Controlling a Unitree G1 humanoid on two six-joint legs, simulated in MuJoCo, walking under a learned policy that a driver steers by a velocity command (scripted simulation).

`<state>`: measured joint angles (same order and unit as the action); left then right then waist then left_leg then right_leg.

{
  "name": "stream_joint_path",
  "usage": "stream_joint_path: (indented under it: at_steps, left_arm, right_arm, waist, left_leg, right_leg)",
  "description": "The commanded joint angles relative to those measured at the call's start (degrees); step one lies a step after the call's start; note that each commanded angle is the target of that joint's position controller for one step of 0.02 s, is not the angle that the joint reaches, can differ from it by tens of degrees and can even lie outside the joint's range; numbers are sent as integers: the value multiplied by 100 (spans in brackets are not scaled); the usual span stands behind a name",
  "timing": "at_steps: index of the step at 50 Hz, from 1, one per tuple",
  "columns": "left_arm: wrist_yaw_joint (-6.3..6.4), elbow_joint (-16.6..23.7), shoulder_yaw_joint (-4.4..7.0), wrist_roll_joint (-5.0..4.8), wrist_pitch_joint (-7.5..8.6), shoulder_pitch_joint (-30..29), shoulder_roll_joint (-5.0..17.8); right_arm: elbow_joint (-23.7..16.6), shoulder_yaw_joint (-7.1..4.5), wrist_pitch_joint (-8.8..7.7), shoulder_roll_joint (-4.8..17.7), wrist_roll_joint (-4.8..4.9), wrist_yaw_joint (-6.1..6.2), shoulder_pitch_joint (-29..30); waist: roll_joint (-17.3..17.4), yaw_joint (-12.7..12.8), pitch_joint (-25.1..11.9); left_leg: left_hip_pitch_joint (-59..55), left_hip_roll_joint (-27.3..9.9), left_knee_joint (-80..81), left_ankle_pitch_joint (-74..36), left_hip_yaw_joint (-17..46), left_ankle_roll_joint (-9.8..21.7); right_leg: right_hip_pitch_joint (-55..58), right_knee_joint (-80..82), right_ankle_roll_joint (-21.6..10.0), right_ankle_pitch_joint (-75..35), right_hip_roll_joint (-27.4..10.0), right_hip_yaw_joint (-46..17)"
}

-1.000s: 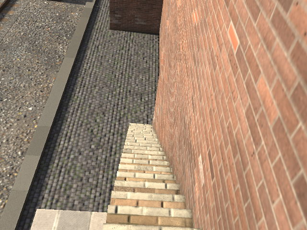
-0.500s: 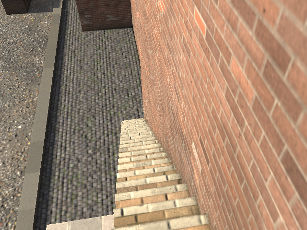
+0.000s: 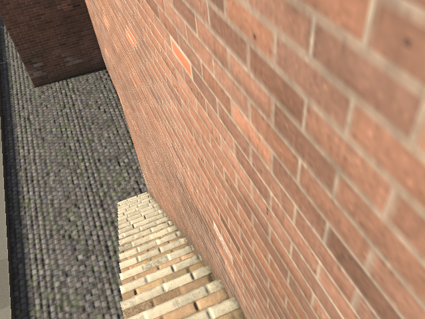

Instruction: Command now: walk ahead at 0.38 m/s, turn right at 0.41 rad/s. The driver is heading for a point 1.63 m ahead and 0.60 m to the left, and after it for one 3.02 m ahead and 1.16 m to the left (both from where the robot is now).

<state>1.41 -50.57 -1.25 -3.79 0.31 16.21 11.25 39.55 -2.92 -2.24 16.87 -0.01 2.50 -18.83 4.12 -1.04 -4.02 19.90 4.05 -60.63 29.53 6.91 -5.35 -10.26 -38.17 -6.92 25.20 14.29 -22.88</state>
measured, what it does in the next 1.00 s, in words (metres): goes down, turning left: left foot 0.21 m lower, then right foot 0.21 m lower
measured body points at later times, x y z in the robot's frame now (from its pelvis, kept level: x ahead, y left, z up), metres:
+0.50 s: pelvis +0.15 +0.06 -0.19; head +0.19 +0.04 +0.26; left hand +0.28 +0.33 -0.30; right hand +0.12 -0.20 -0.33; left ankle +0.07 +0.20 -0.93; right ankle +0.22 -0.06 -0.74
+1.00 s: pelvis +0.26 +0.08 -0.41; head +0.28 +0.05 +0.03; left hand +0.15 +0.34 -0.52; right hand +0.49 -0.10 -0.54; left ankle +0.19 +0.21 -0.81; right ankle +0.39 -0.08 -1.13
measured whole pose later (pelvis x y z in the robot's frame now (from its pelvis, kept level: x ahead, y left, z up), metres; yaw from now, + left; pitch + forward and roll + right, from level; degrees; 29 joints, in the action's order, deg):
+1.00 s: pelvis +0.26 +0.08 -0.41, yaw +21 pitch -4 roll +1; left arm 3.5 -46.4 -1.9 1.7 -2.6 24.2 15.2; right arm 38.4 -2.3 8.9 16.2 3.0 4.9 -11.3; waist 4.6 3.6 4.1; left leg 49.4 4.9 -126.4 23.6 4.2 -11.0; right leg -18.7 -37.4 6.7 13.9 -11.8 3.2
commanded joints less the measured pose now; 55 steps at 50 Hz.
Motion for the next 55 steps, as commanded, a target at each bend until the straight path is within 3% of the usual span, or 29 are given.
stream_joint_path:
  at_steps: [1,3,6,11,16,17,18,19,20,21,23,24,25,26,29,33,36,37,38,39,40,41,43,44,45,47,48,52,55]
  left_arm:
    - [446,89,167,98,-11,-896,649]
    - [683,-180,175,39,-94,-213,706]
    - [856,-521,118,-24,-247,188,457]
    - [859,-702,193,303,-127,350,511]
    - [778,-531,340,260,110,151,816]
    - [733,-264,356,344,149,-450,894]
    - [683,38,488,523,233,-1268,1182]
    - [650,283,424,659,395,-1267,1054]
    - [532,477,394,486,477,-738,1169]
    - [372,555,321,426,494,-604,945]
    - [241,739,243,389,458,-675,655]
    - [187,1207,162,69,305,-899,688]
    - [137,899,192,329,258,-822,693]
    - [65,388,206,513,206,-222,353]
    - [-152,354,432,451,193,276,955]
    - [-110,406,554,380,148,-46,1084]
    - [-303,-361,695,730,402,2147,1340]
    - [-381,-458,639,744,361,3057,1383]
    - [-448,-1036,743,428,365,2839,1856]
    - [-392,-897,749,262,309,1955,1860]
    - [-292,-257,590,463,241,1283,1513]
    - [-221,191,633,692,97,651,2064]
    - [-27,342,436,671,-13,264,1953]
    - [-44,587,286,820,-84,324,1539]
    - [96,804,311,685,-166,-88,1807]
    - [184,1004,4,643,-285,103,1198]
    - [204,1088,49,559,-226,-53,1420]
    - [591,1060,356,379,-132,630,1930]
    - [578,1292,626,61,-286,598,2093]
  right_arm:
    - [-447,-175,-414,428,-89,-146,356]
    - [-196,-349,-434,620,69,-415,223]
    - [-286,-178,-225,-118,-178,-577,564]
    - [96,-262,-195,52,-69,-678,157]
    - [119,-260,-309,281,-52,-469,-310]
    - [402,-267,-316,357,-47,-415,-1377]
    - [705,-325,-198,666,87,-250,-2778]
    - [659,-251,-157,866,-52,-257,-3194]
    - [238,-153,-72,872,-386,-224,-2513]
    - [-85,-123,68,793,-372,-95,-1695]
    - [45,-188,180,1007,52,196,-1110]
    - [-495,-289,194,1720,132,330,946]
    - [-661,-187,192,1263,196,257,1332]
    - [-378,-147,243,1178,-28,141,799]
    - [-278,-52,345,561,368,210,782]
    - [280,66,387,-19,280,338,-601]
    - [630,201,488,-316,127,-168,-1423]
    - [922,165,502,-514,425,-320,-1192]
    - [923,169,539,-1056,432,-396,-2104]
    - [775,199,578,-877,473,-331,-1882]
    - [533,53,752,-183,436,-242,-529]
    - [221,-36,931,-8,491,-195,362]
    - [-58,35,1081,-259,358,64,515]
    - [185,-83,1078,83,440,65,266]
    - [-275,-4,1108,-197,372,191,238]
    - [-466,64,1079,-44,395,299,501]
    - [-770,110,1032,-122,391,315,637]
    - [-1365,307,700,-249,-31,92,1619]
    - [-1065,205,323,100,64,-147,1035]
  waist:
    - [-379,-292,260]
    - [-460,-173,67]
    - [-644,-4,255]
    - [-741,162,762]
    - [-846,79,1429]
    - [-448,-628,1355]
    - [747,-1610,1079]
    - [1865,-1638,656]
    - [1487,-999,-76]
    - [526,-539,-199]
    - [-781,-85,587]
    - [-253,665,1463]
    - [-1245,767,1116]
    - [-987,601,152]
    - [455,637,197]
    - [-33,-225,1317]
    - [-941,66,31]
    - [-1104,711,-73]
    - [-2127,-229,199]
    - [-2604,-352,120]
    - [-1352,213,585]
    - [-668,413,622]
    - [-1048,186,1018]
    - [-649,150,880]
    - [-2085,-89,696]
    - [-2418,70,687]
    - [-2901,-1,467]
    - [-2445,346,279]
    - [-1673,159,-451]
  left_leg:
    - [416,-553,898,-1685,393,-203]
    - [-213,-452,1475,-3101,395,-218]
    - [-1016,-323,2776,-4919,173,-169]
    - [-952,-506,2469,-5097,620,-146]
    - [-737,-547,3546,-4167,225,205]
    - [-2500,-604,4716,-5509,13,488]
    - [-4485,-1159,4769,-8121,239,1151]
    - [-5773,-2086,3414,-10813,1330,2132]
    - [-5429,-2599,2665,-10337,1932,2630]
    - [-4660,-2648,2907,-9128,1812,2663]
    - [-2776,-2117,3608,-7029,1277,2218]
    - [136,-2272,4256,-4659,1853,1966]
    - [2145,-1061,3638,-4103,854,1468]
    - [2347,-1045,3609,-5268,797,1550]
    - [-51,-273,2056,-2830,1080,1150]
    - [-718,170,578,-721,1420,919]
    - [879,264,-2155,1956,627,356]
    - [1973,635,-4106,3378,393,14]
    - [2938,243,-5256,3073,566,-43]
    - [3091,-354,-5222,1793,734,-144]
    - [2955,-58,-5830,1699,919,-158]
    - [2677,167,-6896,1597,310,-75]
    - [2721,148,-7183,958,293,-103]
    - [2239,380,-6939,-30,42,-134]
    - [2256,267,-7158,-552,-189,-405]
    - [2544,304,-7373,-923,-346,-618]
    - [2612,-24,-7117,-976,-408,-746]
    - [2676,-635,-4383,170,-12,-318]
    - [1029,-794,-2310,1773,623,312]
  right_leg:
    - [608,632,-498,-6225,-1749,-1403]
    - [187,-30,-152,-5056,-1561,-1086]
    - [-605,-375,285,-3992,-856,-149]
    - [-1317,-1346,343,-4345,-1300,-289]
    - [-1719,-3127,533,-5177,-1494,231]
    - [-3097,-4621,797,-4936,-1178,978]
    - [-4899,-7493,1388,-1822,-294,2103]
    - [-6682,-9718,1822,2873,-205,2552]
    - [-6247,-9477,1935,2517,-949,1548]
    - [-6010,-8769,1798,2159,-1264,1391]
    - [-5865,-6985,1470,1110,-1488,1620]
    - [-4055,-3366,1391,-725,-2072,1039]
    - [-1181,-1304,1111,-3312,-1806,1718]
    - [662,-2327,1229,-4705,-1091,2468]
    - [102,161,1089,-5205,-1385,1372]
    - [-275,4058,1369,-6816,-2176,1129]
    - [2444,1747,1180,-8848,-2746,1813]
    - [2944,827,838,-9815,-3284,1468]
    - [2425,-149,-268,-9818,-4364,840]
    - [1226,689,-988,-6968,-5029,-752]
    - [329,1134,-759,-5446,-4636,-305]
    - [-460,1645,-560,-3984,-4426,19]
    - [-1226,1768,-551,-3831,-4168,860]
    - [-1482,1352,-41,-3675,-3160,2179]
    - [-1810,1645,-56,-2976,-3457,1909]
    - [-1640,1518,45,-3482,-3267,2567]
    - [-1547,1651,-53,-2369,-3522,2370]
    - [-324,838,-41,-2949,-3806,2015]
    - [-1060,-924,650,-2986,-2969,2962]
Velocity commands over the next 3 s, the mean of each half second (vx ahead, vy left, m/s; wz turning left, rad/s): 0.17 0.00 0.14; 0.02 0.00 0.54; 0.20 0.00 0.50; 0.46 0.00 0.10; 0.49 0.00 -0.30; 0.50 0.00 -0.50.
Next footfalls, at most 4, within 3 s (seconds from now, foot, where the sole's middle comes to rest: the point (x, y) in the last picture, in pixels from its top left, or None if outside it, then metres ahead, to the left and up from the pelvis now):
0.36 left None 0.11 0.20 -0.96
0.72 right None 0.43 -0.07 -1.17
1.08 left None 0.20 0.23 -0.96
1.72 right None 0.71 0.04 -1.37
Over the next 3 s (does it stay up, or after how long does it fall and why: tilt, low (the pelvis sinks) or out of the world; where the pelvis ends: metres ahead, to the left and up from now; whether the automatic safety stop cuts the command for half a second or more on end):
stays up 0.99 0.41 -1.02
